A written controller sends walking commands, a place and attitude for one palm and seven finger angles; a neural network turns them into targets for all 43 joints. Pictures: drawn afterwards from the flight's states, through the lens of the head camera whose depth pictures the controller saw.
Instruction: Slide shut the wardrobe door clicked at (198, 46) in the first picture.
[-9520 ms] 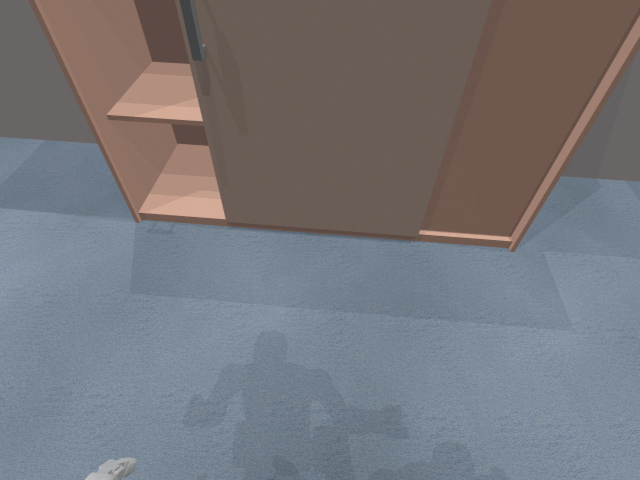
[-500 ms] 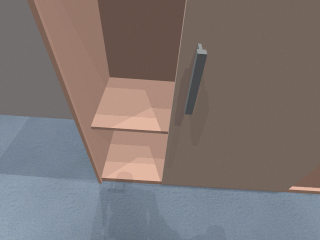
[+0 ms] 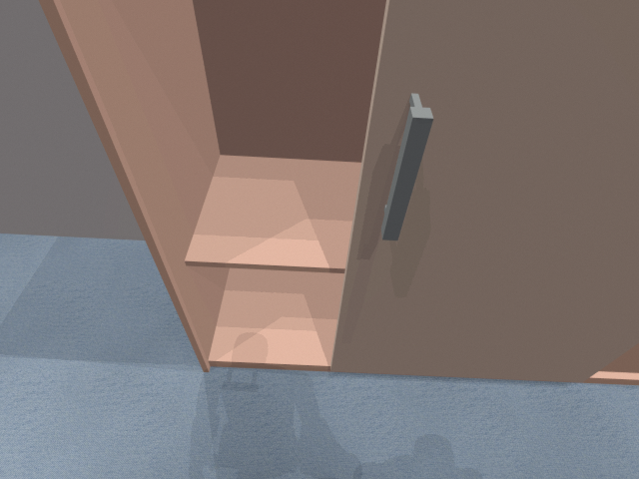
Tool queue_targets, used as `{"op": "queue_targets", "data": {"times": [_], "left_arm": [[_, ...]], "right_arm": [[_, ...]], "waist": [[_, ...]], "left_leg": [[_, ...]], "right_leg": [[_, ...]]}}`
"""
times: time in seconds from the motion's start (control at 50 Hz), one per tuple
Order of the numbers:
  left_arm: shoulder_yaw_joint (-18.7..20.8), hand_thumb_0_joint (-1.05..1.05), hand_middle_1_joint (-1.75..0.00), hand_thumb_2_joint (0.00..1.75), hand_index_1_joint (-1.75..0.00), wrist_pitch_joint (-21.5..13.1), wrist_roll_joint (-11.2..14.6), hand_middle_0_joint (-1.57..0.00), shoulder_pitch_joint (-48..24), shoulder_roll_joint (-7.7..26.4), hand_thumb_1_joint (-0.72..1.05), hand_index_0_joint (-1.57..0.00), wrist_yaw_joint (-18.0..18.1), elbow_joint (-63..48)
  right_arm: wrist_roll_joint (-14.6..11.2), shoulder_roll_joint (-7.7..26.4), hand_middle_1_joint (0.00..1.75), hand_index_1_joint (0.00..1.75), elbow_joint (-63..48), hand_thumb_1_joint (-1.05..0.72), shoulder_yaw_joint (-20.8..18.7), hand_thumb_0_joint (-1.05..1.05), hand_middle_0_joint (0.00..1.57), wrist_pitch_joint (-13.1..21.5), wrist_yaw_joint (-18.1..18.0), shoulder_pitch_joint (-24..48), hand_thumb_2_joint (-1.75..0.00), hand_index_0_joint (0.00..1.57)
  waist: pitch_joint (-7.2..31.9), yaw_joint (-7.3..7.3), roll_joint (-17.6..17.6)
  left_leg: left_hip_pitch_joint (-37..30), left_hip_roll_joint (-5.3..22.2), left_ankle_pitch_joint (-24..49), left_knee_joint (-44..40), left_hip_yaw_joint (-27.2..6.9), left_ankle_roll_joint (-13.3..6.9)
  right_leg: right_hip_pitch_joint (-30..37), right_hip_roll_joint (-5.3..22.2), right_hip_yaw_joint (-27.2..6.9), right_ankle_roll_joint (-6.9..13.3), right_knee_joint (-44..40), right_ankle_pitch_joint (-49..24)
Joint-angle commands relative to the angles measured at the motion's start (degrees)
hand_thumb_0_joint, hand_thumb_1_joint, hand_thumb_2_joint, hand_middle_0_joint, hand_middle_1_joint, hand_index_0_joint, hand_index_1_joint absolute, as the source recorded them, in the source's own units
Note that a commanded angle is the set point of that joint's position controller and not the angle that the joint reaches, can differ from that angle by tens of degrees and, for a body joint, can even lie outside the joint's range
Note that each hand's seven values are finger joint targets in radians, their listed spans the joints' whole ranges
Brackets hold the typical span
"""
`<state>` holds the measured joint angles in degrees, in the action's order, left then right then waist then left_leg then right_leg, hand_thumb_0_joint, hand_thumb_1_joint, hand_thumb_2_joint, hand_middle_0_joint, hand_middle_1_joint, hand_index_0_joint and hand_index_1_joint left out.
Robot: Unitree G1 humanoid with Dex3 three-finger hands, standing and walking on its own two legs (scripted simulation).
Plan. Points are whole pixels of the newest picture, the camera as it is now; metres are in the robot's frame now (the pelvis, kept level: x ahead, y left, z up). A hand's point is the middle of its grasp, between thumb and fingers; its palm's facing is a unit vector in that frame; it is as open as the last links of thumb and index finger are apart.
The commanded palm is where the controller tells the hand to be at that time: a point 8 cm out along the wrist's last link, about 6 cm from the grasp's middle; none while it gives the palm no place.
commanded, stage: come to a stop and stand still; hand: right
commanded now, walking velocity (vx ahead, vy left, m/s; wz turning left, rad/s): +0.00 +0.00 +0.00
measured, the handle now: (401, 172) +0.53 -0.09 +0.11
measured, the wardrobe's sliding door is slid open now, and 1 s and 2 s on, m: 0.39 0.39 0.39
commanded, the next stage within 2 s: look again from close up in 0.56 s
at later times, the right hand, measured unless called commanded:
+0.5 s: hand out of the picture +0.02 -0.15 -0.17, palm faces +0.03 +0.98 -0.20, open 7.3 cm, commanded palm none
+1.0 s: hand out of the picture +0.01 -0.13 -0.17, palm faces +0.04 +0.98 -0.18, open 7.3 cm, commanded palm none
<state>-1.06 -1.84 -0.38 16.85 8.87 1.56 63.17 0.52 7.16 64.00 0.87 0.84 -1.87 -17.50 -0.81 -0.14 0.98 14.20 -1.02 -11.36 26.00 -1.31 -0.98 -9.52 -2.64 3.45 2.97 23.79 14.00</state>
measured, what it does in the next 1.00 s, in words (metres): stands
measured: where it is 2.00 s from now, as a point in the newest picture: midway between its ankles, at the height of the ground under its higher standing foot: outside the picture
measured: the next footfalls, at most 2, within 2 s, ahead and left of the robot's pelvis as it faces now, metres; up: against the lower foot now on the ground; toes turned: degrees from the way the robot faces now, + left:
none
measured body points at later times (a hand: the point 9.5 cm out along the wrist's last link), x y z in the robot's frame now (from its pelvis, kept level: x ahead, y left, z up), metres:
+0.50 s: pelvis +0.02 +0.02 +0.00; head +0.03 +0.03 +0.45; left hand +0.01 +0.23 -0.16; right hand +0.02 -0.20 -0.15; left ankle +0.03 +0.11 -0.74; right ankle -0.01 -0.08 -0.74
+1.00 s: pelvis +0.03 +0.03 +0.00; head +0.04 +0.04 +0.45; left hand +0.00 +0.24 -0.16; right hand +0.01 -0.18 -0.16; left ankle +0.03 +0.11 -0.74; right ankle -0.01 -0.08 -0.74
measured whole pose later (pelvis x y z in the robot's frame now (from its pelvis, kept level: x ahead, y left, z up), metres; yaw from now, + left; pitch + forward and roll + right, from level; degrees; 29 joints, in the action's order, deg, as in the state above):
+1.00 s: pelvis +0.03 +0.03 +0.00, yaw -1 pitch -1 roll +0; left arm -1.3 -1.5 -0.3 18.4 7.5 2.1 66.0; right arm 0.2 7.3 64.5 1.0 1.1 -2.0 -17.9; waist -1.0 -0.1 0.5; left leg 10.3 -3.5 -12.7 23.6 0.2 -3.6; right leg -6.2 -0.1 1.9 0.3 22.3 15.5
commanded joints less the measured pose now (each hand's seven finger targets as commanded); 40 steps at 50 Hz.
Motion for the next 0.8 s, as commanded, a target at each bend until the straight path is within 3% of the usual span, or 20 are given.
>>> {"op": "queue_targets", "data": {"times": [0.0, 0.22, 0.48, 0.64, 0.7, 0.78], "left_arm": [[0.62, 0.00, -0.30, 0.90, -0.30, -0.81, -0.20, -0.20, 4.14, 4.55, 0.90, -0.20, 0.64, -0.35], [0.59, 0.00, -0.30, 0.90, -0.30, -0.74, -0.23, -0.20, 4.51, 4.51, 0.90, -0.20, 0.78, 0.91], [0.43, 0.00, -0.30, 0.90, -0.30, -0.37, -0.21, -0.20, 5.20, 4.07, 0.90, -0.20, 0.84, 1.75], [0.39, 0.00, -0.30, 0.90, -0.30, -0.47, -0.24, -0.20, 5.68, 3.88, 0.90, -0.20, 1.00, 2.00], [0.35, 0.00, -0.30, 0.90, -0.30, -0.31, -0.24, -0.20, 5.60, 3.74, 0.90, -0.20, 1.00, 2.12], [0.34, 0.00, -0.30, 0.90, -0.30, -0.40, -0.19, -0.20, 6.05, 3.64, 0.90, -0.20, 1.02, 2.10]], "right_arm": [[-0.01, 5.28, 0.30, 0.30, -1.58, -0.90, -0.93, 0.00, 0.20, 1.16, -0.13, -2.90, -0.90, 0.20], [-0.16, 5.96, 0.30, 0.30, -1.40, -0.90, -0.89, 0.00, 0.20, 1.32, -0.22, -2.56, -0.90, 0.20], [-0.19, 6.05, 0.30, 0.30, -1.68, -0.90, -0.94, 0.00, 0.20, 1.21, -0.28, -2.69, -0.90, 0.20], [-0.31, 5.82, 0.30, 0.30, -1.40, -0.90, -0.97, 0.00, 0.20, 1.25, -0.26, -3.12, -0.90, 0.20], [-0.23, 5.64, 0.30, 0.30, -1.32, -0.90, -0.97, 0.00, 0.20, 1.14, -0.27, -3.30, -0.90, 0.20], [-0.21, 5.56, 0.30, 0.30, -1.18, -0.90, -0.98, 0.00, 0.20, 1.24, -0.29, -3.67, -0.90, 0.20]], "waist": [[-2.23, -0.45, -0.97], [-0.95, -0.39, -1.75], [-3.52, -0.23, -2.35], [-2.58, -0.21, -0.45], [-4.05, -0.15, -0.37], [-2.97, -0.15, -1.61]], "left_leg": [[-1.80, 6.23, 7.25, -3.97, -6.64, -2.14], [-4.41, 6.52, 11.31, -4.48, -6.64, -2.38], [-4.45, 6.34, 8.51, -6.20, -6.72, -2.50], [-4.73, 6.14, 9.02, -6.07, -6.59, -2.73], [-3.86, 5.99, 7.14, -6.53, -6.62, -2.70], [-4.80, 6.00, 7.97, -6.46, -6.76, -2.68]], "right_leg": [[-2.10, 7.81, -7.17, -0.41, -5.45, -6.03], [-0.48, 7.87, -6.42, -0.87, -5.04, -7.86], [-1.58, 7.63, -6.23, -1.07, -5.45, -5.22], [-0.37, 7.98, -6.23, -1.12, -5.66, -6.11], [-1.04, 7.98, -6.07, -1.13, -5.84, -4.84], [-0.76, 7.94, -6.07, -1.05, -5.60, -5.24]]}}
